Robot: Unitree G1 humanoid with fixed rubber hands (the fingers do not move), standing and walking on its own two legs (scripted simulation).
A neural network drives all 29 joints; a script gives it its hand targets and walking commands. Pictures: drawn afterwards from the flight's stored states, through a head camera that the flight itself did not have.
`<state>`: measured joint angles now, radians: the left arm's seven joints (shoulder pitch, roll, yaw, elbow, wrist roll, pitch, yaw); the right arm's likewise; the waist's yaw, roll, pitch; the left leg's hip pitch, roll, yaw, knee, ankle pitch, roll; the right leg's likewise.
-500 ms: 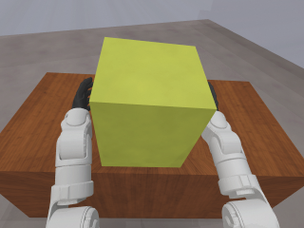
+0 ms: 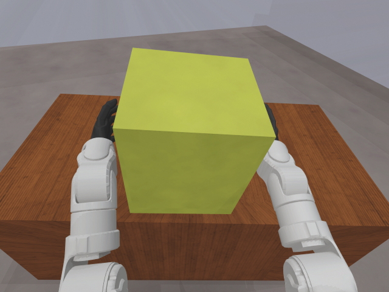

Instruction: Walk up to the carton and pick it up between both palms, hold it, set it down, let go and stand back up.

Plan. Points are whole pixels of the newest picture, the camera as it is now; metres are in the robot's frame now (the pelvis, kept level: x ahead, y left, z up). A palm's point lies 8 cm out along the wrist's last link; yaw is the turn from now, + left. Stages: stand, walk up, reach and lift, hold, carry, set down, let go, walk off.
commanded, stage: hold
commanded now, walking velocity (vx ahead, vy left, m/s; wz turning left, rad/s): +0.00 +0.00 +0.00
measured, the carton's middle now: (186, 139) +0.38 +0.01 +0.14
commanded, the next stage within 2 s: none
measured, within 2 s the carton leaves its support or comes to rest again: neither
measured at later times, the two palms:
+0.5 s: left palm (105, 139) +0.35 +0.17 +0.17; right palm (267, 139) +0.35 -0.16 +0.17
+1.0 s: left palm (105, 138) +0.36 +0.17 +0.17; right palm (265, 142) +0.35 -0.15 +0.16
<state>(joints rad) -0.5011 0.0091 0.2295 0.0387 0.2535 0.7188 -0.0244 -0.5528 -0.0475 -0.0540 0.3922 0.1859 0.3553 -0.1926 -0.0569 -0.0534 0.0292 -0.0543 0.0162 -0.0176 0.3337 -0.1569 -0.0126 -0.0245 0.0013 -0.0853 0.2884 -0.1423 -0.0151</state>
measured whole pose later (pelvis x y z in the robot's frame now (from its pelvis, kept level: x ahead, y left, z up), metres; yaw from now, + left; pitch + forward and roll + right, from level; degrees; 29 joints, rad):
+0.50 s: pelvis +0.00 +0.00 +0.00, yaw +0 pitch -7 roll -1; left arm -0.50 0.00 0.24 0.04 0.25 0.72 -0.02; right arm -0.56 -0.05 -0.05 0.40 0.18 0.35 -0.19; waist -0.06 -0.05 0.03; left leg -0.05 0.02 -0.02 0.33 -0.16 -0.01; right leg -0.03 0.00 -0.08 0.29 -0.14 -0.02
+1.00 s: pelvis +0.00 +0.00 +0.00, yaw -1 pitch -6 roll -1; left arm -0.51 0.01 0.23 0.05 0.26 0.69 -0.03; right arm -0.54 -0.05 -0.04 0.41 0.19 0.30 -0.20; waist -0.06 -0.06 0.03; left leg -0.07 0.02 -0.01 0.33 -0.16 -0.01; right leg -0.03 0.01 -0.08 0.26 -0.12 -0.01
